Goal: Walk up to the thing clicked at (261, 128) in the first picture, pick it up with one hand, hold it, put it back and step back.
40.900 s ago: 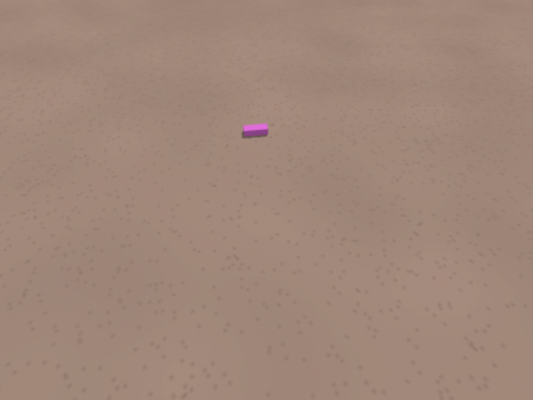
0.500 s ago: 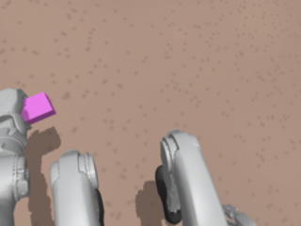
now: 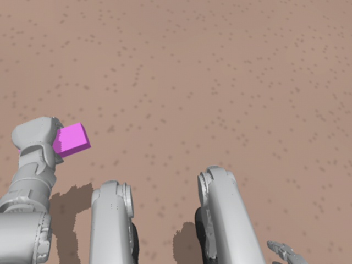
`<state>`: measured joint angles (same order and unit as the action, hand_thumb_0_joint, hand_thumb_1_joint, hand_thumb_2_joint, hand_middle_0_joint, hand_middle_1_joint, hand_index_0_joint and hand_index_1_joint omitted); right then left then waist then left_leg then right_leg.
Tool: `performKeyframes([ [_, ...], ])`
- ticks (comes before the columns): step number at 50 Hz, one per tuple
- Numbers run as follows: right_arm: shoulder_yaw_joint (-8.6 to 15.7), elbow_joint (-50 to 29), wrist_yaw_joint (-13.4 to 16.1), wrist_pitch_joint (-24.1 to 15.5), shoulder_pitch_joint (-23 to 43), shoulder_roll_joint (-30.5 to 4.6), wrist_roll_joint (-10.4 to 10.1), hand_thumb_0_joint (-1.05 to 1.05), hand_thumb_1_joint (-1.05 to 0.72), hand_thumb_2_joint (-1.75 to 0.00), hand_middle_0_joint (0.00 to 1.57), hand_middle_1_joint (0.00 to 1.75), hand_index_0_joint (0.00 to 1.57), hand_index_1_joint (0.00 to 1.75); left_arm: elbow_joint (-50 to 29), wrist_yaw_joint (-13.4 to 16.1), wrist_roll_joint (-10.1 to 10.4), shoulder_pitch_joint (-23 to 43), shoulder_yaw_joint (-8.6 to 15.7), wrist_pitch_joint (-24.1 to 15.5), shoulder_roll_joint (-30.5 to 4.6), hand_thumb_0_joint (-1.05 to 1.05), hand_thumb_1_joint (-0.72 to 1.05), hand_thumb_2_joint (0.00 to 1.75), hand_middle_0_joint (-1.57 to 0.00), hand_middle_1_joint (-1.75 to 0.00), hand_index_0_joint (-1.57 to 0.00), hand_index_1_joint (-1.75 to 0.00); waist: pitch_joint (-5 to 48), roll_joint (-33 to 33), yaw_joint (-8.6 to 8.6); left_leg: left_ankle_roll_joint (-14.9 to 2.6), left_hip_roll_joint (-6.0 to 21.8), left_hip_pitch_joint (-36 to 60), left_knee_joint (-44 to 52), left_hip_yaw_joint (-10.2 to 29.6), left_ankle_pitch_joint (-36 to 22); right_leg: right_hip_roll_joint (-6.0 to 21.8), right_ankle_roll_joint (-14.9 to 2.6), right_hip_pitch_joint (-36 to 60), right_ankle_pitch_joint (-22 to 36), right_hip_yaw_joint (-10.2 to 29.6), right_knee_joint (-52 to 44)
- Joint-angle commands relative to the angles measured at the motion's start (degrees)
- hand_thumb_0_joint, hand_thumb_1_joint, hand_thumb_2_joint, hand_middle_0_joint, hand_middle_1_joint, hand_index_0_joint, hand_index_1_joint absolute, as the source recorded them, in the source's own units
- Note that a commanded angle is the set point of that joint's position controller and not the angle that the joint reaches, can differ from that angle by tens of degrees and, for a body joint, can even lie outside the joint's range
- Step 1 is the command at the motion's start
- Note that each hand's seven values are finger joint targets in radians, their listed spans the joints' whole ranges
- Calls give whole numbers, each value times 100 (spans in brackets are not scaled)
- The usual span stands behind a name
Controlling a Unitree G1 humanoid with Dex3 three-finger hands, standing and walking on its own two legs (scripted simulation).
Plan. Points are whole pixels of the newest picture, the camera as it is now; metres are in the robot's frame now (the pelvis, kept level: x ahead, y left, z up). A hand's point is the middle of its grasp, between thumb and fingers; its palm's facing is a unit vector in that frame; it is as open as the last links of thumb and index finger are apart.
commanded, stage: lift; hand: left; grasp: from above
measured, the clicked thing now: (56, 145) +0.43 +0.28 -0.15
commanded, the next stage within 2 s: hold in 1.22 s
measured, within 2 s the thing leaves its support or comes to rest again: neither
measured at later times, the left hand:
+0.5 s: hand out of the picture +0.36 +0.27 +0.08, palm faces -0.37 -0.19 -0.91, open 8.8 cm
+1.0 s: hand out of the picture +0.37 +0.24 +0.22, palm faces -0.41 -0.20 -0.89, open 8.8 cm
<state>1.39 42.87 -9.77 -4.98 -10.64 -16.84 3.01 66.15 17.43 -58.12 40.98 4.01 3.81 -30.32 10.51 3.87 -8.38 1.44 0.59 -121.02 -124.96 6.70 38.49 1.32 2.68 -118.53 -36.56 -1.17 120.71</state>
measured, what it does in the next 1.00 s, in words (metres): rises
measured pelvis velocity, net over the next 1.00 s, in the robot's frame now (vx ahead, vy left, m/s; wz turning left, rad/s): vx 0.06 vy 0.00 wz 0.05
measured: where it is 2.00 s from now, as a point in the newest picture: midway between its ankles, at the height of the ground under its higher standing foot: (170, 259)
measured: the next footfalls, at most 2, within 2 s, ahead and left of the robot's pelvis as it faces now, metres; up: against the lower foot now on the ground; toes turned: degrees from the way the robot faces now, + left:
none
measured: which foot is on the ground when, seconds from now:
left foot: down 0.00-1.00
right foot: down 0.00-1.00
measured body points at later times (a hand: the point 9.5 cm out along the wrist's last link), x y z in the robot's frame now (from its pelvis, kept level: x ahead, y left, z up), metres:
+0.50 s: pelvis +0.02 +0.00 +0.17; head +0.14 +0.01 +0.60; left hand +0.38 +0.28 +0.13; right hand +0.16 -0.26 +0.05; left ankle +0.08 +0.13 -0.37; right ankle +0.10 -0.14 -0.37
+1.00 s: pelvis +0.06 +0.00 +0.31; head +0.12 +0.00 +0.75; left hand +0.39 +0.25 +0.27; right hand +0.16 -0.26 +0.18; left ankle +0.08 +0.13 -0.37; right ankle +0.10 -0.14 -0.37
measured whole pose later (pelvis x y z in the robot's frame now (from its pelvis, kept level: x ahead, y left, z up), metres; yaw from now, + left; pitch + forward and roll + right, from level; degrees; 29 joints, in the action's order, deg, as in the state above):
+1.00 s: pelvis +0.06 +0.00 +0.31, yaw +3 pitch +13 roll -1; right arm 0.9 43.9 3.6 -3.8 -14.3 -13.9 -2.3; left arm 48.6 10.8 -50.4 21.0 -11.1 16.8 -18.1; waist 6.1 2.1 -4.0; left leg 1.2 2.8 -45.8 -58.3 0.9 25.3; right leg 1.3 1.6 -45.5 -23.6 -0.3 56.2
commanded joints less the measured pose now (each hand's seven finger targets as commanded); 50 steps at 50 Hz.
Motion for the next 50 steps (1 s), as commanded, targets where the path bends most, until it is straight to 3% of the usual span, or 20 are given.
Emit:
performKeyframes([
  [1, 449, -465, 262, -14, -685, -1135, -112, 0, -90, -90, 20, 30, 20, 30, -1579, 34, 135, 1561, 52, 84, -1462, 0, 67, 44, -109, -38, -109, -38, 3557, 712, -28, -299, -160, 2933, 2070, -511, -299, -248, -482, 2403, 371, -376, -1959],
  [3, 448, -551, 349, 26, -603, -1085, -157, 0, -90, -90, 20, 30, 20, 30, -1793, -99, 177, 1289, -39, 134, -1356, 0, 67, 44, -109, -37, -109, -37, 3416, 617, -18, -311, -177, 2913, 2246, -540, -213, -260, -464, 2584, 241, -318, -2208],
  [6, 465, -645, 498, 97, -509, -1022, -242, 0, -90, -90, 20, 30, 20, 30, -2321, -258, 215, 912, -117, 223, -1182, 0, 67, 46, -109, -39, -109, -39, 3582, 682, 91, -277, -151, 3495, 2662, -460, -393, -226, -463, 2884, 523, -344, -2406],
  [8, 463, -704, 606, 139, -400, -1022, -295, 0, -89, -90, 20, 30, 20, 30, -2614, -325, 251, 802, -71, 319, -1264, 0, 69, 47, -108, -41, -109, -40, 3495, 824, 156, -233, -122, 3914, 3052, -300, -372, -207, -458, 2973, 595, -390, -2483],
  [10, 449, -742, 720, 170, -333, -944, -311, 0, -89, -90, 20, 30, 20, 30, -2842, -358, 283, 776, -201, 431, -1084, 0, 70, 48, -110, -40, -110, -40, 3449, 742, 99, -225, -85, 4256, 3269, -318, -402, -223, -451, 3170, 629, -383, -2745],
  [11, 443, -755, 777, 179, -290, -955, -331, 0, -89, -90, 20, 30, 20, 30, -3012, -355, 283, 793, -101, 480, -1214, 0, 69, 49, -110, -38, -109, -39, 3450, 794, 144, -215, -94, 4371, 3442, -281, -334, -206, -445, 3291, 565, -367, -2852],
  [14, 389, -759, 920, 180, -209, -833, -356, 0, -89, -90, 20, 30, 20, 30, -3120, -404, 385, 422, -343, 686, -870, 0, 68, 47, -109, -38, -108, -38, 3261, 607, 133, -223, -86, 4699, 3738, -395, -443, -223, -427, 3756, 580, -311, -3332],
  [15, 390, -761, 975, 188, -165, -820, -380, 0, -89, -90, 20, 30, 20, 30, -3292, -419, 402, 397, -320, 740, -959, 0, 69, 45, -109, -38, -109, -38, 3315, 556, 172, -222, -79, 4867, 3880, -403, -457, -228, -425, 3964, 577, -293, -3474],
  [18, 328, -734, 1110, 188, -107, -726, -417, 0, -89, -90, 20, 30, 20, 30, -3336, -461, 475, 5, -474, 946, -759, 0, 67, 47, -108, -37, -108, -38, 3105, 432, 223, -223, -74, 5257, 4184, -495, -665, -243, -411, 4488, 726, -223, -3918],
  [19, 311, -749, 1151, 184, -71, -724, -440, 0, -89, -90, 20, 30, 20, 30, -3544, -460, 537, 63, -479, 993, -805, 0, 68, 45, -110, -34, -109, -35, 3084, 343, 215, -226, -63, 5387, 4340, -461, -646, -236, -404, 4648, 696, -215, -4090],
  [20, 290, -730, 1190, 169, -57, -668, -441, 0, -89, -90, 20, 30, 20, 30, -3599, -470, 573, 122, -646, 1031, -607, 0, 67, 46, -109, -35, -108, -36, 2869, 447, 144, -209, -63, 5442, 4510, -466, -617, -250, -402, 4742, 678, -199, -4205],
  [21, 267, -712, 1231, 163, -30, -672, -454, 0, -89, -90, 20, 30, 20, 30, -3444, -474, 608, -96, -586, 1097, -644, 0, 66, 43, -107, -35, -107, -35, 2747, 365, 225, -201, -48, 5629, 4709, -402, -577, -245, -402, 4851, 651, -210, -4309],
  [22, 259, -663, 1265, 153, -24, -647, -477, 0, -89, -90, 20, 30, 20, 30, -3390, -492, 606, -234, -695, 1155, -527, 0, 64, 42, -107, -34, -106, -34, 2642, 355, 264, -189, -30, 5836, 4859, -419, -662, -254, -408, 4969, 709, -211, -4460],
  [24, 249, -651, 1320, 138, -35, -650, -502, 0, -89, -90, 20, 30, 20, 30, -3547, -509, 630, -94, -700, 1200, -596, 0, 65, 43, -107, -34, -106, -35, 2630, 362, 285, -169, -7, 6157, 5141, -367, -784, -260, -412, 5279, 802, -176, -4687],
  [29, 199, -500, 1415, 23, -113, -527, -554, 0, -89, -90, 20, 30, 20, 30, -3152, -561, 686, -368, -1051, 1270, -153, 0, 64, 41, -106, -34, -105, -34, 1942, 51, 246, -201, -18, 6538, 5678, -518, -1101, -301, -398, 6078, 1050, -68, -5483],
  [34, 190, -511, 1445, -60, -163, -517, -556, 0, -89, -90, 20, 30, 20, 30, -3039, -514, 695, -369, -1045, 1263, -163, 0, 64, 44, -106, -36, -105, -37, 1743, 1, 378, -186, -15, 7200, 6317, -515, -1406, -298, -382, 6853, 1303, -25, -6089],
  [39, 169, -457, 1444, -112, -327, -485, -528, 0, -89, -90, 20, 30, 20, 30, -2897, -472, 682, -329, -1154, 1265, -11, 0, 69, 46, -111, -36, -110, -37, 1614, -50, 352, -204, -58, 7788, 6807, -652, -1956, -296, -352, 7596, 1853, -6, -6648],
  [40, 180, -461, 1445, -105, -314, -488, -540, 0, -89, -90, 20, 30, 20, 30, -2896, -431, 654, -400, -1092, 1263, -80, 0, 71, 48, -113, -35, -112, -36, 1599, -44, 449, -199, -66, 7922, 6923, -654, -2017, -297, -353, 7732, 1906, -3, -6737],
  [42, 174, -431, 1432, -107, -380, -479, -523, 0, -89, -90, 20, 30, 20, 30, -2803, -421, 668, -245, -1141, 1263, 22, 0, 72, 50, -113, -37, -112, -38, 1552, -41, 362, -191, -57, 8174, 7111, -655, -2146, -285, -341, 7886, 2034, 2, -6939],
  [50, 194, -454, 1375, -99, -394, -484, -524, 0, -89, -90, 20, 30, 20, 30, -2617, -416, 674, -327, -1184, 1270, 123, 0, 72, 54, -115, -35, -112, -38, 1266, -106, 485, -150, -88, 8934, 7862, -649, -2445, -256, -301, 8575, 2288, 34, -7604],
])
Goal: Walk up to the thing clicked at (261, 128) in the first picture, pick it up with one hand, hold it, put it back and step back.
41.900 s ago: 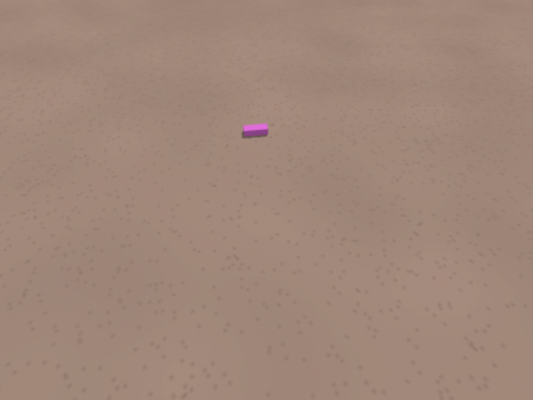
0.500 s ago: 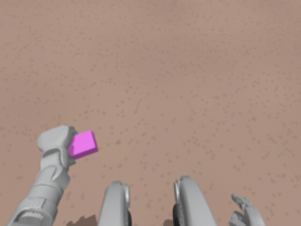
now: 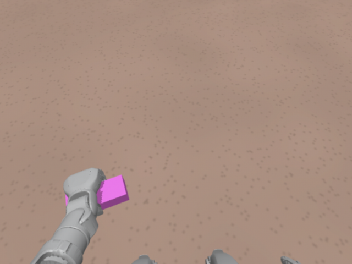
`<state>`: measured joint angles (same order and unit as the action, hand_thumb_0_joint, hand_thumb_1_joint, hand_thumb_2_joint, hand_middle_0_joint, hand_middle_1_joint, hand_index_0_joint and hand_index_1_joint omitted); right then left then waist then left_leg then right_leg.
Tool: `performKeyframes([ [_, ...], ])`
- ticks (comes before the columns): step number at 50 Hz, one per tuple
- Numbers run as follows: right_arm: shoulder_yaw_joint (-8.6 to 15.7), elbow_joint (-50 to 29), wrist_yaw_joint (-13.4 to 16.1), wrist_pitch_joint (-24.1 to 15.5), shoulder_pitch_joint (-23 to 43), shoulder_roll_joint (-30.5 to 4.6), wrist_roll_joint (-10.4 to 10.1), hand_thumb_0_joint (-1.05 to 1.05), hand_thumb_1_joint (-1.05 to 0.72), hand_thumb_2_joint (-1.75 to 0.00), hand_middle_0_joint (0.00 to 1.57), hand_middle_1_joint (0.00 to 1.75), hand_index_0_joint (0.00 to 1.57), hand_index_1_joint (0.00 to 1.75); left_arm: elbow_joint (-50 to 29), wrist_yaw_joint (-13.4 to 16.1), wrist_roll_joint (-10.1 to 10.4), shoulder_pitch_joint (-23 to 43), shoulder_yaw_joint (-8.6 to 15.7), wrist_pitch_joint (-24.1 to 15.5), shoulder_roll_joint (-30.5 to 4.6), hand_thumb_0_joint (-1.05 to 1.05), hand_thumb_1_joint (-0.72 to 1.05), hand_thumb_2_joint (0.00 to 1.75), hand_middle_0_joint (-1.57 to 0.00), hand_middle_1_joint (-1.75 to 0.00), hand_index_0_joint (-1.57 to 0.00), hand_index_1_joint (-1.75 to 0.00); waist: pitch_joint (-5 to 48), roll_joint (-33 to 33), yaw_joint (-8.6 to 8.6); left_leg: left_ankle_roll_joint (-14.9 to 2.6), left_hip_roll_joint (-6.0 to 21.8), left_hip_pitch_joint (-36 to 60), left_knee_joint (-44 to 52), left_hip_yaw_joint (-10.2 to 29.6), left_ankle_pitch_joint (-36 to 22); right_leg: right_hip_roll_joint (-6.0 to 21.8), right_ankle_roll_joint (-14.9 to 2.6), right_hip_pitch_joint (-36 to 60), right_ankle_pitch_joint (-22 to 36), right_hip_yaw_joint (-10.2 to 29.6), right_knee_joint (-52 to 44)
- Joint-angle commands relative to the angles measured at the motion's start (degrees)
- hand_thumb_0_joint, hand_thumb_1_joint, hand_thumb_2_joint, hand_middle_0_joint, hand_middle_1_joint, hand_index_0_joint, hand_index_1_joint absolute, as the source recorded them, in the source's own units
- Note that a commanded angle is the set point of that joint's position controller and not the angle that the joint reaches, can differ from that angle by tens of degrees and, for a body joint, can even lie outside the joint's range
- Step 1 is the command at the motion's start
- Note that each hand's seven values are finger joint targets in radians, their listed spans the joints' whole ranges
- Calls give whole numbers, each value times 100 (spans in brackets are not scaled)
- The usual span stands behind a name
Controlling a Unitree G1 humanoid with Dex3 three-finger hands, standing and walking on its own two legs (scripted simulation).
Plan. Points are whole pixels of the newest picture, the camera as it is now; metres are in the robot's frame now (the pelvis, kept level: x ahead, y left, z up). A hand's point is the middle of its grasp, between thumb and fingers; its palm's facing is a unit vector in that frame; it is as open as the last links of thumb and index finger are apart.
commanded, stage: lift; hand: left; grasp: from above
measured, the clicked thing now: (98, 197) +0.34 +0.22 -0.11
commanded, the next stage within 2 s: hold in 0.22 s
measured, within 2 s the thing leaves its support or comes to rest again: neither
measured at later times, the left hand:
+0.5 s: hand (88, 183) +0.34 +0.22 -0.02, palm faces -0.41 -0.16 -0.90, open 8.8 cm
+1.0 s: hand (85, 179) +0.33 +0.21 +0.01, palm faces -0.41 -0.15 -0.90, open 8.8 cm
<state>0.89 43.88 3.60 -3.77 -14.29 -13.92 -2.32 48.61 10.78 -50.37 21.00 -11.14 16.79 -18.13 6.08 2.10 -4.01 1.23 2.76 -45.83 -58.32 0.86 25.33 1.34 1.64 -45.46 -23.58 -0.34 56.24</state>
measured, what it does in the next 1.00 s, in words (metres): rises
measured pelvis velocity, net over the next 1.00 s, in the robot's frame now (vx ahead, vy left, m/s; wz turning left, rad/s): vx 0.02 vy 0.00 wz -0.01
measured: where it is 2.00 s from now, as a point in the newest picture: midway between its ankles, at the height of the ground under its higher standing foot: outside the picture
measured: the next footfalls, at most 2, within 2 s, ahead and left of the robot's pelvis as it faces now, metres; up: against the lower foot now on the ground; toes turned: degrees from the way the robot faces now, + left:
none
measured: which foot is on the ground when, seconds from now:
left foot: down 0.00-1.00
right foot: down 0.00-1.00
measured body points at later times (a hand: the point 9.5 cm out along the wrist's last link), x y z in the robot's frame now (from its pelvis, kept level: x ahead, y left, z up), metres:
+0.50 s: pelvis +0.02 +0.00 +0.04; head +0.05 -0.01 +0.49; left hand +0.35 +0.22 +0.03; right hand +0.13 -0.26 -0.08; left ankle +0.03 +0.13 -0.67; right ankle +0.04 -0.14 -0.67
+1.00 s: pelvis +0.02 +0.00 +0.05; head +0.03 -0.02 +0.50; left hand +0.35 +0.21 +0.06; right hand +0.15 -0.25 -0.06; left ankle +0.03 +0.13 -0.67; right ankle +0.04 -0.14 -0.67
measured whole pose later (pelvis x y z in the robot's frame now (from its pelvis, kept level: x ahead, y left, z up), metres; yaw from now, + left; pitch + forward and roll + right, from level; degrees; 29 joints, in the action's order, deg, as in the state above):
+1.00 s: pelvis +0.02 +0.00 +0.05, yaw -1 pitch +3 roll +0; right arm 0.9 41.5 0.5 -2.0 -12.7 -14.6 -2.7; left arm 41.9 3.3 -51.7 18.3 -14.7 19.5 -16.4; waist 2.8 2.9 -1.0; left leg 1.2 2.0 -20.4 -34.3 -1.4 16.9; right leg 2.0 1.7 -21.6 -16.1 0.9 34.7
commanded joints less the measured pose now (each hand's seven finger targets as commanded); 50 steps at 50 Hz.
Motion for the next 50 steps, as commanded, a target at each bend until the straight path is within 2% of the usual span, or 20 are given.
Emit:
performKeyframes([
  [1, 261, -567, 29, -213, -29, -782, -4, 0, -88, -90, 20, 30, 20, 30, -851, 247, -99, 1673, 322, -29, -1081, 0, 72, 55, -115, -35, -112, -38, 1642, 120, 70, -112, -295, 1519, 1315, -70, -1151, -270, -206, 1313, 992, -67, -1218],
  [5, 272, -575, -4, -193, -40, -776, -12, 0, -88, -89, 20, 30, 20, 30, -883, 219, -74, 1714, 212, -74, -894, 0, 73, 52, -116, -32, -113, -35, 1511, -4, 25, -115, -280, 1831, 1595, -61, -1306, -276, -198, 1528, 1137, -69, -1493],
  [8, 274, -576, -31, -190, -42, -801, -12, 0, -88, -89, 20, 30, 20, 30, -945, 187, -78, 1798, 263, -78, -987, 0, 71, 55, -114, -36, -111, -39, 1529, -49, 35, -123, -313, 1977, 1712, -118, -1498, -257, -172, 1772, 1354, -13, -1647],
  [10, 262, -573, -51, -182, -22, -783, -7, 0, -88, -89, 20, 30, 20, 30, -920, 189, -88, 1809, 149, -61, -804, 0, 70, 55, -112, -37, -110, -39, 1511, -17, 1, -98, -301, 2189, 1834, -117, -1609, -262, -183, 1830, 1416, -46, -1728],
  [12, 281, -573, -69, -175, 2, -799, -9, 0, -88, -89, 20, 30, 20, 30, -880, 220, -146, 1799, 245, -50, -964, 0, 72, 55, -113, -37, -111, -40, 1426, -17, 85, -87, -313, 2230, 1944, -130, -1667, -266, -183, 1960, 1446, -55, -1809],
  [16, 269, -616, -108, -145, 116, -794, -11, 0, -88, -90, 20, 30, 20, 30, -898, 165, -140, 1816, 172, -35, -870, 0, 73, 56, -115, -37, -112, -39, 1257, -123, 68, -87, -327, 2372, 2150, -128, -1574, -263, -170, 2052, 1353, -48, -1998],
  [17, 282, -619, -122, -145, 108, -805, -19, 0, -88, -89, 20, 30, 20, 30, -927, 147, -153, 1835, 179, -23, -870, 0, 73, 51, -113, -35, -112, -37, 1317, -55, 104, -80, -330, 2408, 2174, -156, -1607, -259, -180, 2111, 1387, -35, -2015],
  [21, 280, -638, -150, -125, 191, -822, -27, 0, -88, -89, 20, 30, 20, 30, -1065, 31, -209, 1902, 138, 39, -922, 0, 74, 48, -114, -34, -113, -35, 1427, -90, 137, -90, -353, 2624, 2237, -175, -1992, -249, -158, 2406, 1782, 1, -2103],
  [24, 265, -664, -172, -128, 215, -803, -17, 0, -88, -89, 20, 30, 20, 30, -1037, -39, -187, 1888, 91, 50, -830, 0, 73, 49, -113, -36, -111, -37, 1201, -169, 133, -96, -357, 2575, 2348, -173, -1901, -262, -154, 2442, 1696, 2, -2199],
  [26, 269, -703, -188, -129, 261, -801, -26, 0, -88, -89, 20, 30, 20, 30, -1191, -64, -188, 1916, 123, 45, -899, 0, 77, 49, -114, -38, -114, -38, 1212, -88, 190, -94, -371, 2614, 2418, -195, -1809, -250, -161, 2513, 1607, 30, -2266],
  [27, 283, -710, -196, -124, 282, -795, -28, 0, -88, -89, 20, 30, 20, 30, -1240, -78, -184, 1936, 135, 60, -902, 0, 76, 48, -113, -38, -113, -38, 1342, -17, 206, -86, -357, 2727, 2427, -207, -1923, -258, -169, 2570, 1705, 27, -2267],
  [30, 264, -727, -215, -120, 292, -788, -33, 0, -88, -89, 20, 30, 20, 30, -1269, -167, -199, 1872, 34, 113, -794, 0, 77, 46, -114, -36, -114, -37, 1233, -118, 188, -92, -335, 2793, 2474, -201, -2143, -267, -158, 2649, 1918, 12, -2279],
  [32, 279, -764, -226, -113, 313, -824, -37, 0, -88, -89, 20, 30, 20, 30, -1277, -198, -210, 1727, 91, 138, -887, 0, 78, 48, -115, -36, -114, -37, 1362, -204, 259, -93, -336, 2922, 2512, -196, -2291, -271, -155, 2819, 2039, -12, -2301],
  [33, 285, -773, -229, -109, 307, -823, -45, 0, -88, -89, 20, 30, 20, 30, -1393, -221, -227, 1865, 85, 133, -903, 0, 77, 47, -114, -36, -113, -37, 1349, -135, 253, -92, -341, 2911, 2506, -215, -2336, -265, -151, 2827, 2108, 15, -2302],
  [35, 262, -787, -240, -104, 337, -805, -36, 0, -88, -89, 20, 30, 20, 30, -1319, -253, -226, 1766, 28, 168, -788, 0, 77, 48, -113, -39, -113, -39, 1154, -229, 205, -99, -331, 2918, 2595, -210, -2225, -276, -149, 2808, 2004, 6, -2386],
  [37, 273, -807, -238, -97, 370, -811, -42, 0, -88, -89, 20, 30, 20, 30, -1440, -258, -229, 1896, 79, 189, -892, 0, 80, 48, -114, -41, -114, -41, 1173, -152, 263, -109, -336, 2941, 2651, -215, -2152, -268, -151, 2807, 1953, 15, -2462],
  [38, 257, -838, -240, -101, 394, -821, -40, 0, -87, -89, 20, 30, 20, 30, -1389, -283, -201, 1819, 68, 193, -885, 0, 81, 49, -115, -41, -115, -41, 1066, -267, 233, -122, -347, 2926, 2686, -225, -2031, -261, -136, 2826, 1837, 11, -2515],
  [43, 234, -880, -253, -88, 465, -790, -38, 0, -88, -89, 20, 30, 20, 30, -1661, -421, -246, 1770, 53, 245, -901, 0, 79, 50, -114, -40, -114, -41, 1156, -174, 266, -137, -350, 3086, 2748, -259, -2221, -245, -127, 2945, 2040, 19, -2548],
  [50, 209, -1020, -263, -85, 587, -780, -42, 0, -88, -89, 20, 30, 20, 30, -1803, -543, -284, 1644, 21, 235, -890, 0, 81, 53, -115, -43, -114, -43, 908, -192, 303, -137, -331, 3113, 2963, -252, -1814, -254, -149, 2934, 1580, 6, -2745],
])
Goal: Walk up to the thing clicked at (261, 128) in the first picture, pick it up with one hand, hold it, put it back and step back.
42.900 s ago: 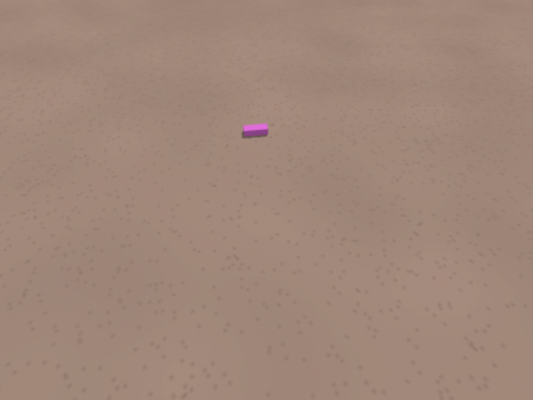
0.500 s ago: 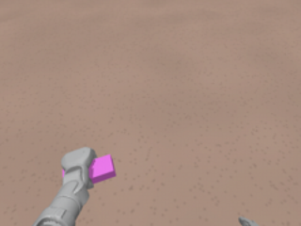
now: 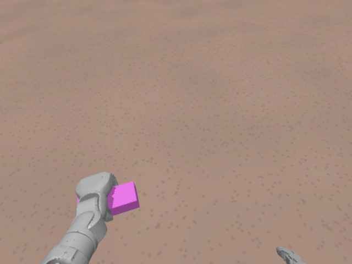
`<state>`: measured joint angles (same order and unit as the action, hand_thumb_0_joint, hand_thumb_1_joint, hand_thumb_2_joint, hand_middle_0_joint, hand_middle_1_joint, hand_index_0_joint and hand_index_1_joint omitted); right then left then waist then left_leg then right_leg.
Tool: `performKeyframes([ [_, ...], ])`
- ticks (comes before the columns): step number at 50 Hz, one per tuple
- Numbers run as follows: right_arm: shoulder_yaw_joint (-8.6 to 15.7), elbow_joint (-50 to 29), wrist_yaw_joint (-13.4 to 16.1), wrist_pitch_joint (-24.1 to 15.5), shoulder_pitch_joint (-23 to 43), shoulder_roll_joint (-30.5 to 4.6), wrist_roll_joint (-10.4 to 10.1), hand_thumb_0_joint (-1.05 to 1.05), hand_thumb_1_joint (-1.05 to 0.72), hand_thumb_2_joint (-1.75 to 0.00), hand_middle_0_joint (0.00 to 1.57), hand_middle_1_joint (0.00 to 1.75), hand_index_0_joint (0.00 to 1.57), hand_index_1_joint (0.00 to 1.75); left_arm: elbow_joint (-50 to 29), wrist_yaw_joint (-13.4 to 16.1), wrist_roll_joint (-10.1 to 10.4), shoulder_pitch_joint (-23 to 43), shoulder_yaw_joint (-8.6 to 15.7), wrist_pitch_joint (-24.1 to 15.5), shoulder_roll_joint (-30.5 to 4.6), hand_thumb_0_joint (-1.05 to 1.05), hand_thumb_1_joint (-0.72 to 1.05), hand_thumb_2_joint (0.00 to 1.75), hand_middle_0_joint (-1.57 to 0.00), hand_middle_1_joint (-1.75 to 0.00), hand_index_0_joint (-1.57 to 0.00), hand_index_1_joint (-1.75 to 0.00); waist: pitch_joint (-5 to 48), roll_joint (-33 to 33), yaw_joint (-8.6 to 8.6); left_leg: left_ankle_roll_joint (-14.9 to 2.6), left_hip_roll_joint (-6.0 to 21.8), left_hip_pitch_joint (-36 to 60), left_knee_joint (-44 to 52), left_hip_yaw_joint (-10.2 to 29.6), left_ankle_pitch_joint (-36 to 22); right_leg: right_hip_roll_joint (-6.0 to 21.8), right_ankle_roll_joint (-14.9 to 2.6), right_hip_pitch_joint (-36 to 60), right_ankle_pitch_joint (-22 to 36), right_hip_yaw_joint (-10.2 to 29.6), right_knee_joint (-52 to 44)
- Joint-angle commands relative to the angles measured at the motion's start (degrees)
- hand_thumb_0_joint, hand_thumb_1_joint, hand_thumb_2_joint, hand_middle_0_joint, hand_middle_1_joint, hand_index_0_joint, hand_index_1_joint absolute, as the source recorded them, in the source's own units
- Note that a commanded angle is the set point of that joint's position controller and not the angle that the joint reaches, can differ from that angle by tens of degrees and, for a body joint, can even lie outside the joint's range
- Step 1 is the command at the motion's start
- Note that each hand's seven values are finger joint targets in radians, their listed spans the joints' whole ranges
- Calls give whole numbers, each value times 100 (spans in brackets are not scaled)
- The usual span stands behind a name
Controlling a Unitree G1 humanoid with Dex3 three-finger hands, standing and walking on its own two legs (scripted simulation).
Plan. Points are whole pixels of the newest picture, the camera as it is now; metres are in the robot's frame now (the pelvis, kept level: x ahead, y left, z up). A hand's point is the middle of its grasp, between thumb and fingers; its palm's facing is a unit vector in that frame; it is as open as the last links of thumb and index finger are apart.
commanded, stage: hold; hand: left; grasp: from above
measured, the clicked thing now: (108, 202) +0.32 +0.21 -0.07
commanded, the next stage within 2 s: crouch in 1.22 s
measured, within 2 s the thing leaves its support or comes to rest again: neither
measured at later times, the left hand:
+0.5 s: hand (100, 205) +0.29 +0.21 -0.03, palm faces -0.41 -0.16 -0.90, open 8.8 cm
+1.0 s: hand (96, 203) +0.29 +0.22 -0.02, palm faces -0.40 -0.15 -0.90, open 8.8 cm
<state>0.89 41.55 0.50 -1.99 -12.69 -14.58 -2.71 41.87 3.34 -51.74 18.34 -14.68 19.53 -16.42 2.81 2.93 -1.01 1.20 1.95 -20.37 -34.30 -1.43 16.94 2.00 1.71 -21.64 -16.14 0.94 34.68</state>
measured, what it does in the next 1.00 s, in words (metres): stands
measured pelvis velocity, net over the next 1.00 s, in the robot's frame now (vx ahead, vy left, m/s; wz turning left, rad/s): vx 0.00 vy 0.00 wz -0.01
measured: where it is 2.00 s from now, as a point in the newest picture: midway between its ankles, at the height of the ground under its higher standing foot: outside the picture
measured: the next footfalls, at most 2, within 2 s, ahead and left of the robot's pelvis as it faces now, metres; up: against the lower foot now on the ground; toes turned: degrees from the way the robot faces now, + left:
none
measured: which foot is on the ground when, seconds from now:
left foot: down 0.00-1.00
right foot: down 0.00-1.00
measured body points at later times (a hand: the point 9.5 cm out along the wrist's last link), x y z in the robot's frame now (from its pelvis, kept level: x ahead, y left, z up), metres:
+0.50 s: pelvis -0.01 +0.00 +0.01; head -0.01 -0.03 +0.45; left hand +0.31 +0.22 +0.02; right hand +0.14 -0.25 -0.11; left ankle +0.01 +0.13 -0.73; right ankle +0.02 -0.14 -0.73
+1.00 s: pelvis +0.00 +0.00 +0.01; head +0.00 -0.02 +0.46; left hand +0.31 +0.23 +0.03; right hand +0.15 -0.24 -0.10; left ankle +0.01 +0.13 -0.73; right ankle +0.02 -0.14 -0.73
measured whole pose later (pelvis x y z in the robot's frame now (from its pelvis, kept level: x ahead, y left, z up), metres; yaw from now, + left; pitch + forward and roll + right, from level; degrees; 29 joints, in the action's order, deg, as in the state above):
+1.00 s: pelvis +0.00 +0.00 +0.01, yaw +0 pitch +1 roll +0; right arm 0.3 40.0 1.0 -1.2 -11.1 -14.2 -3.1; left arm 35.4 -1.2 -52.9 16.1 -15.1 19.9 -18.0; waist 1.1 3.1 0.7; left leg 1.1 1.9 -15.4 -29.5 -1.9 14.5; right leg 2.0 1.8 -16.9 -13.7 1.3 30.1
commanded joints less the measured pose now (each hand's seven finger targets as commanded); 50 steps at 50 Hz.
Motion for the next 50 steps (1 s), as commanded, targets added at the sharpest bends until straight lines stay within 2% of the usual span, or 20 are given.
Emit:
performKeyframes([
  [1, 203, -786, 46, -261, 431, -698, -4, 0, -88, -89, 20, 30, 20, 30, -1180, 184, -161, 1982, 344, -33, -1013, 0, 80, 50, -114, -42, -114, -42, 1277, -291, -22, -152, -257, 600, 557, -19, -1041, -308, -147, 586, 932, -109, -595],
  [4, 197, -807, 53, -260, 451, -698, -7, 0, -88, -89, 20, 30, 20, 30, -1366, 149, -167, 2019, 431, -37, -1140, 0, 79, 57, -114, -45, -114, -46, 1382, -173, 17, -133, -250, 711, 576, -38, -1124, -318, -148, 653, 982, -104, -594],
  [9, 179, -856, 57, -255, 515, -692, -2, 0, -88, -90, 20, 30, 20, 30, -1272, 99, -173, 1854, 360, -24, -1057, 0, 78, 55, -115, -43, -114, -44, 1184, -357, 19, -150, -251, 680, 659, -20, -1052, -316, -140, 678, 915, -132, -687],
  [11, 184, -859, 62, -256, 552, -679, -11, 0, -88, -90, 20, 30, 20, 30, -1345, 70, -164, 1875, 460, -21, -1182, 0, 78, 54, -113, -45, -113, -45, 1214, -289, 71, -160, -273, 679, 678, -54, -971, -294, -132, 725, 835, -114, -749],
  [14, 174, -909, 60, -251, 580, -688, -20, 0, -88, -90, 20, 30, 20, 30, -1481, 14, -157, 1794, 376, -4, -1079, 0, 79, 53, -115, -42, -114, -43, 1235, -250, 49, -161, -260, 791, 723, -80, -1007, -295, -145, 725, 881, -103, -743],
  [19, 162, -936, 78, -224, 629, -686, -27, 0, -88, -90, 20, 30, 20, 30, -1621, -86, -195, 1828, 454, 17, -1214, 0, 75, 55, -113, -43, -112, -44, 1219, -277, 74, -183, -282, 859, 755, -104, -996, -277, -129, 768, 872, -91, -824],
  [20, 142, -926, 83, -229, 639, -666, -18, 0, -88, -90, 20, 30, 20, 30, -1648, -103, -181, 1858, 390, 9, -1155, 0, 76, 54, -112, -44, -112, -45, 1188, -313, 56, -170, -260, 854, 785, -65, -996, -305, -138, 741, 847, -117, -814],
  [27, 131, -995, 90, -215, 720, -657, -44, 0, -88, -90, 20, 30, 20, 30, -1785, -196, -201, 1721, 418, 89, -1194, 0, 77, 53, -113, -44, -113, -45, 1199, -290, 127, -177, -273, 923, 840, -94, -963, -297, -138, 818, 787, -92, -889],
  [29, 128, -1030, 93, -209, 747, -641, -53, 0, -88, -90, 20, 30, 20, 30, -1910, -238, -196, 1768, 323, 124, -1091, 0, 77, 54, -114, -43, -113, -44, 1204, -324, 94, -181, -278, 971, 836, -99, -1026, -297, -125, 815, 858, -96, -904],
  [33, 117, -1039, 105, -201, 774, -643, -56, 0, -88, -90, 20, 30, 20, 30, -1769, -303, -203, 1506, 445, 135, -1253, 0, 74, 56, -113, -43, -111, -44, 1010, -303, 175, -151, -244, 900, 929, -82, -953, -331, -162, 816, 712, -134, -924],
  [36, 114, -1059, 111, -212, 750, -641, -52, 0, -89, -90, 20, 30, 20, 30, -1849, -369, -188, 1749, 351, 72, -1177, 0, 75, 56, -113, -44, -112, -46, 956, -448, 93, -179, -253, 898, 919, -75, -877, -318, -141, 773, 660, -117, -968],
  [37, 124, -1061, 118, -216, 760, -630, -49, 0, -89, -90, 20, 30, 20, 30, -1978, -355, -213, 1831, 481, 33, -1343, 0, 75, 58, -113, -45, -111, -47, 1026, -263, 148, -177, -275, 906, 922, -95, -821, -295, -148, 789, 610, -104, -990],
  [39, 100, -1059, 121, -223, 763, -601, -53, 0, -89, -90, 20, 30, 20, 30, -1756, -340, -210, 1591, 379, 24, -1156, 0, 75, 59, -112, -47, -111, -49, 941, -353, 146, -173, -275, 878, 929, -103, -761, -306, -147, 742, 527, -99, -999],
  [40, 108, -1070, 113, -231, 741, -605, -46, 0, -88, -90, 20, 30, 20, 30, -1816, -316, -236, 1635, 327, 2, -1087, 0, 74, 59, -112, -47, -111, -48, 1004, -351, 79, -181, -272, 924, 911, -105, -799, -301, -143, 729, 605, -83, -981],
  [42, 141, -1030, 115, -234, 729, -609, -56, 0, -88, -90, 20, 30, 20, 30, -2009, -248, -243, 1890, 478, -30, -1283, 0, 76, 59, -114, -46, -112, -48, 1259, -200, 163, -161, -280, 1009, 866, -112, -1044, -295, -144, 851, 831, -92, -929],
  [43, 148, -1012, 111, -220, 696, -622, -48, 0, -89, -90, 20, 30, 20, 30, -1841, -219, -280, 1758, 536, -18, -1331, 0, 75, 59, -114, -45, -113, -47, 1271, -225, 159, -162, -285, 1025, 842, -123, -1152, -291, -142, 897, 939, -85, -913],
  [46, 152, -954, 100, -211, 674, -639, -40, 0, -89, -90, 20, 30, 20, 30, -1847, -175, -306, 1966, 443, 4, -1266, 0, 76, 59, -115, -45, -113, -46, 1293, -229, 95, -152, -248, 1101, 848, -99, -1284, -324, -154, 913, 1081, -115, -888],
  [48, 176, -910, 99, -204, 623, -652, -46, 0, -88, -90, 20, 30, 20, 30, -1753, -148, -254, 1952, 519, 11, -1320, 0, 76, 59, -115, -45, -113, -47, 1273, -174, 150, -143, -245, 1055, 858, -104, -1294, -328, -160, 946, 1094, -125, -894],
  [49, 164, -908, 98, -200, 645, -649, -41, 0, -89, -90, 20, 30, 20, 30, -1510, -154, -246, 1782, 445, 37, -1219, 0, 75, 59, -114, -46, -112, -48, 1142, -291, 108, -145, -238, 1009, 881, -88, -1257, -341, -159, 895, 1040, -133, -905],
  [50, 179, -908, 87, -205, 624, -640, -41, 0, -89, -90, 20, 30, 20, 30, -1640, -190, -239, 1897, 327, 13, -1095, 0, 74, 60, -114, -45, -112, -47, 1153, -250, 83, -144, -222, 1038, 890, -88, -1261, -342, -169, 862, 1057, -143, -902],
])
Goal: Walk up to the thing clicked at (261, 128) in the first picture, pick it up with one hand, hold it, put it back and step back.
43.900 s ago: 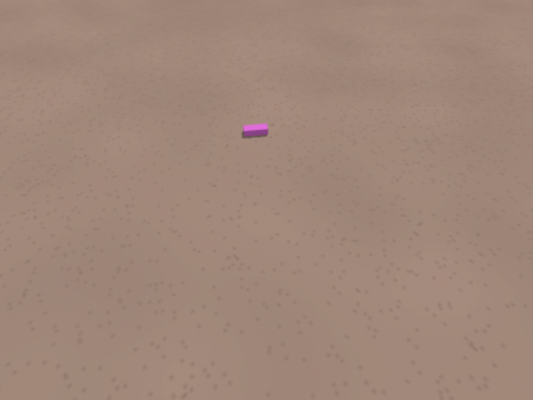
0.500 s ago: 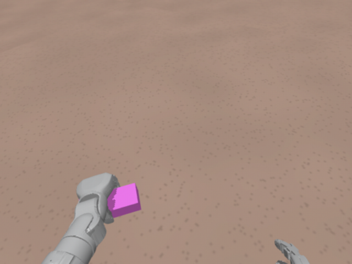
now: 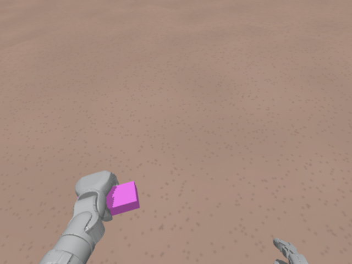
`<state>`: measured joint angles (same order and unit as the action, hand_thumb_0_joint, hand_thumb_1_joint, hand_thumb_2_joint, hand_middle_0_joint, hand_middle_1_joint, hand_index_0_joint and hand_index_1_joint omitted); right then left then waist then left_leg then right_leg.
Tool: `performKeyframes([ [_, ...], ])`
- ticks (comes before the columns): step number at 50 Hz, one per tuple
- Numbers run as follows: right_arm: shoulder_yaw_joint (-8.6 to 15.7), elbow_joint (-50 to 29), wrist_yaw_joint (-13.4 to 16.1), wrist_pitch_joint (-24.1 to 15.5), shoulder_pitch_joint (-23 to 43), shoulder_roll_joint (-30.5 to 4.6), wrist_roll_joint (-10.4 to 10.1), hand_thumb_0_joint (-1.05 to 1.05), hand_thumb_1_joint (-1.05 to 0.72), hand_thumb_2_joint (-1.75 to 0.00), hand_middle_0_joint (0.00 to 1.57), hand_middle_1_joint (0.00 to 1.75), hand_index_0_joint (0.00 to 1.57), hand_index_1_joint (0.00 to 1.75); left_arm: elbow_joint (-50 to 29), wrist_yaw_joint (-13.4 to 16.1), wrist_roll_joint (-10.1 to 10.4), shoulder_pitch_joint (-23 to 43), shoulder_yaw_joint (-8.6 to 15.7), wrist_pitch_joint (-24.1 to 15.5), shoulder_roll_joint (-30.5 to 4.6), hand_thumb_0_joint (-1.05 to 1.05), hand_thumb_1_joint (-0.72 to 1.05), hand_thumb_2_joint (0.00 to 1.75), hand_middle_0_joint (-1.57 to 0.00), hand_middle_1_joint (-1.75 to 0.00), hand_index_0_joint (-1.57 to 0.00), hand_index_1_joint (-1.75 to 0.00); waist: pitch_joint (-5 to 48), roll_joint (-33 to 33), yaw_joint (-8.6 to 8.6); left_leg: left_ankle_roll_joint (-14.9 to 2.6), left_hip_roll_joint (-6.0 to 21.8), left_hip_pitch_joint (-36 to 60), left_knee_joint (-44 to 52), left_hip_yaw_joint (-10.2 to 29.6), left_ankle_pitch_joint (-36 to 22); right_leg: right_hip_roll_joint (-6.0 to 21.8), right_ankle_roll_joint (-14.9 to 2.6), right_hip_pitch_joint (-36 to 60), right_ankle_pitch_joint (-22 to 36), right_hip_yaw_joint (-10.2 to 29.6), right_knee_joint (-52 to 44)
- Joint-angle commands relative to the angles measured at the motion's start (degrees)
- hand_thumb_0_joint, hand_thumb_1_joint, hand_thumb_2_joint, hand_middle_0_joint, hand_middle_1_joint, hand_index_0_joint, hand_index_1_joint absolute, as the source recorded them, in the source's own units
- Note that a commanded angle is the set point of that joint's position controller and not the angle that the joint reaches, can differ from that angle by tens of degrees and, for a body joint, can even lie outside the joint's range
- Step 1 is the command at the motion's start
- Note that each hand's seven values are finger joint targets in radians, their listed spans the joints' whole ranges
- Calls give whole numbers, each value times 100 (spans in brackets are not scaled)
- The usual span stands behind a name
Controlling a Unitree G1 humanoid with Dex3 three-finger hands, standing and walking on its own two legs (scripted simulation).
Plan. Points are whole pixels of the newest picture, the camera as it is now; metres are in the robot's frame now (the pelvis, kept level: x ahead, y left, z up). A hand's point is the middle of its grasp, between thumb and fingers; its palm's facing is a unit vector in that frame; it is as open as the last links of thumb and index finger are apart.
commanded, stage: hold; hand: left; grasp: from above
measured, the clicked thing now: (108, 201) +0.31 +0.22 -0.06
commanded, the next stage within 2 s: crouch in 0.22 s
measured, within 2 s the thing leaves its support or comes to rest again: neither
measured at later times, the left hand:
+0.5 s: hand (103, 201) +0.30 +0.22 -0.04, palm faces -0.41 -0.16 -0.90, open 8.8 cm
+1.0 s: hand (120, 221) +0.33 +0.24 -0.24, palm faces -0.40 -0.07 -0.91, open 8.8 cm
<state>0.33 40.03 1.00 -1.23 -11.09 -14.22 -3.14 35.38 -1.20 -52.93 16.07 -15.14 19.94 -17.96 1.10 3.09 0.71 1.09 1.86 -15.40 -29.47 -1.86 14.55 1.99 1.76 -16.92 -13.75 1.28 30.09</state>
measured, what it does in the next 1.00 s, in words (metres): lowers itself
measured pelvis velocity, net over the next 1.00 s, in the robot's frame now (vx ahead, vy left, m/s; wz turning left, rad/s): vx -0.03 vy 0.00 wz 0.00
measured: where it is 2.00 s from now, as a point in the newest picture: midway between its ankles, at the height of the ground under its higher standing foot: outside the picture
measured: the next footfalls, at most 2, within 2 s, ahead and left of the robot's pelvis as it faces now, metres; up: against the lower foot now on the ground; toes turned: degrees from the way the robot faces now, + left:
none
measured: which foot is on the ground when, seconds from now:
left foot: down 0.00-1.00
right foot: down 0.00-1.00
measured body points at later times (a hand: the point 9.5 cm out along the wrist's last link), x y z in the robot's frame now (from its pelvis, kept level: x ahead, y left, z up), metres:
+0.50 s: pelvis +0.01 +0.00 +0.00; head +0.01 -0.02 +0.45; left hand +0.32 +0.23 +0.01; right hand +0.16 -0.24 -0.11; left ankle +0.01 +0.13 -0.73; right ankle +0.02 -0.14 -0.73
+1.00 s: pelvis -0.03 +0.00 -0.12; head +0.10 +0.01 +0.31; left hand +0.35 +0.24 -0.19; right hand +0.03 -0.28 -0.24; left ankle +0.01 +0.13 -0.73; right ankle +0.02 -0.14 -0.73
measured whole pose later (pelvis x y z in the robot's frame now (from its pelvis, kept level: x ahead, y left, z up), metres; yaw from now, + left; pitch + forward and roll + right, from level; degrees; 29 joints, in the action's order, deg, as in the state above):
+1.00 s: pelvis -0.03 +0.00 -0.12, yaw +0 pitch +24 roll -1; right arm 4.4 43.9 -1.7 -2.3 -15.2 -15.7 1.6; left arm 71.4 26.0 -59.3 34.2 -3.7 8.1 -18.6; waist 9.8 1.0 -6.1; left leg 1.1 2.8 -68.4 -74.1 0.8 30.1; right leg 1.1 2.2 -68.4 -28.1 0.8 72.0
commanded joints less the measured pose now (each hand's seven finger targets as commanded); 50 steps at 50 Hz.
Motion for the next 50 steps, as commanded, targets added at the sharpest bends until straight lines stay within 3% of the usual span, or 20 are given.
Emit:
performKeyframes([
  [1, 237, -764, 39, -287, 480, -685, 7, 0, -89, -90, 20, 30, 20, 30, -994, 261, -96, 2116, 457, -40, -1049, 0, 75, 60, -115, -45, -113, -47, 1334, -241, -20, -129, -216, 523, 416, -35, -1019, -336, -172, 452, 789, -195, -478],
  [4, 232, -847, 31, -273, 522, -663, -14, 0, -89, -90, 20, 30, 20, 30, -949, 212, -75, 1790, 431, -20, -972, 0, 75, 61, -114, -47, -113, -49, 1288, -249, 3, -137, -241, 484, 422, -70, -1015, -325, -174, 473, 791, -178, -489],
  [7, 240, -837, 34, -258, 490, -658, -6, 0, -89, -90, 20, 30, 20, 30, -1139, 229, -108, 1882, 536, -21, -1107, 0, 76, 59, -114, -47, -113, -48, 1434, -237, 37, -138, -245, 527, 384, -71, -1150, -322, -164, 543, 923, -180, -483],
  [8, 237, -869, 28, -253, 499, -647, -13, 0, -89, -90, 20, 30, 20, 30, -1200, 230, -103, 1909, 471, -16, -1036, 0, 76, 61, -116, -46, -114, -48, 1384, -242, 38, -135, -241, 522, 409, -65, -1136, -328, -174, 535, 908, -188, -483],
  [12, 254, -825, 32, -220, 453, -709, -9, 0, -88, -90, 20, 30, 20, 30, -1171, 232, -121, 2160, 471, 8, -1103, 0, 75, 60, -115, -45, -113, -47, 1355, -249, -62, -130, -194, 615, 446, -44, -1182, -361, -185, 489, 949, -203, -481],
  [14, 247, -839, 30, -220, 463, -702, -27, 0, -89, -90, 20, 30, 20, 30, -1128, 222, -116, 2040, 413, 21, -1011, 0, 73, 60, -113, -46, -111, -48, 1313, -237, -21, -137, -218, 607, 467, -52, -1102, -337, -192, 500, 874, -185, -509],
  [15, 250, -832, 33, -217, 488, -703, -21, 0, -89, -90, 20, 30, 20, 30, -1204, 236, -99, 2085, 529, 26, -1156, 0, 72, 60, -112, -46, -110, -48, 1349, -158, 48, -123, -215, 606, 482, -40, -1077, -339, -193, 521, 810, -198, -527],
  [16, 247, -833, 25, -213, 476, -699, -15, 0, -90, -91, 20, 30, 20, 30, -1036, 230, -113, 1945, 497, 45, -1071, 0, 76, 52, -106, -54, -110, -53, 1329, -202, 12, -129, -214, 590, 469, -55, -1130, -339, -195, 541, 877, -187, -511],
  [17, 251, -843, 22, -206, 515, -680, -16, 0, -85, -89, 20, 30, 20, 30, -1180, 218, -100, 1964, 501, 52, -1078, 0, 68, 49, -98, -50, -102, -47, 1364, -205, 67, -128, -217, 597, 467, -53, -1181, -341, -192, 587, 918, -210, -504],
  [20, 245, -860, 6, -187, 467, -688, -19, 0, -87, -89, 20, 30, 20, 30, -968, 202, -113, 1762, 381, 65, -901, 0, 76, 52, -108, -53, -111, -50, 1176, -449, -36, -167, -244, 528, 432, -72, -1137, -311, -158, 488, 939, -187, -549],
  [23, 252, -863, -13, -187, 413, -699, -9, 0, -87, -89, 20, 30, 20, 30, -737, 320, -149, 1660, 442, -55, -912, 0, 78, 53, -112, -51, -114, -48, 1018, -525, -58, -161, -237, 438, 443, -77, -957, -310, -174, 377, 747, -199, -551],
  [29, 321, -659, -107, -194, 165, -692, 55, 0, -87, -89, 20, 30, 20, 30, 152, 990, -288, 1832, 496, -363, -750, 0, 79, 51, -112, -49, -114, -47, 910, -525, -224, -153, -256, 99, 165, -105, -771, -256, -166, 30, 646, -176, -349],
  [36, 472, -170, -172, -205, -376, -785, 192, 0, -87, -89, 20, 30, 20, 30, 1451, 1930, -540, 2672, 654, -868, -662, 0, 73, 46, -105, -51, -109, -47, 1487, -342, -506, -71, -189, -1115, -1138, -107, -651, -289, -228, -1201, 592, -126, 881],
  [41, 596, -195, -195, -205, -583, -831, 319, 0, -87, -89, 20, 30, 20, 30, 2224, 2537, -790, 3025, 1019, -1187, -862, 0, 73, 40, -105, -47, -109, -42, 2351, -105, -512, -41, -203, -2618, -2511, -91, -279, -271, -262, -2392, 321, -133, 2261],
  [45, 631, -67, -223, -276, -742, -886, 434, 0, -87, -89, 20, 30, 20, 30, 2781, 2943, -718, 3400, 1173, -1188, -912, 0, 72, 43, -108, -43, -110, -40, 3025, 40, -615, -56, -133, -3472, -3425, 35, -121, -313, -338, -3596, 43, -261, 3177],
  [46, 652, -51, -225, -301, -740, -957, 462, 0, -87, -89, 20, 30, 20, 30, 2875, 3029, -720, 3552, 1260, -1196, -1080, 0, 68, 45, -105, -42, -107, -40, 3075, 130, -649, -41, -127, -3728, -3621, 84, 51, -320, -359, -3981, -118, -305, 3424],
  [47, 636, -26, -227, -307, -757, -951, 502, 0, -86, -89, 20, 30, 20, 30, 2897, 3097, -681, 3643, 1386, -1193, -1210, 0, 67, 44, -105, -41, -107, -39, 3293, 208, -622, -43, -123, -3950, -3808, 95, 67, -322, -366, -4116, -148, -315, 3621],
  [50, 616, -28, -237, -320, -747, -966, 555, 0, -86, -89, 20, 30, 20, 30, 2984, 3155, -611, 3761, 1470, -1170, -1328, 0, 64, 44, -103, -40, -105, -38, 3868, 224, -687, -92, -149, -4581, -4310, 110, 285, -308, -375, -4354, -247, -335, 4149],
])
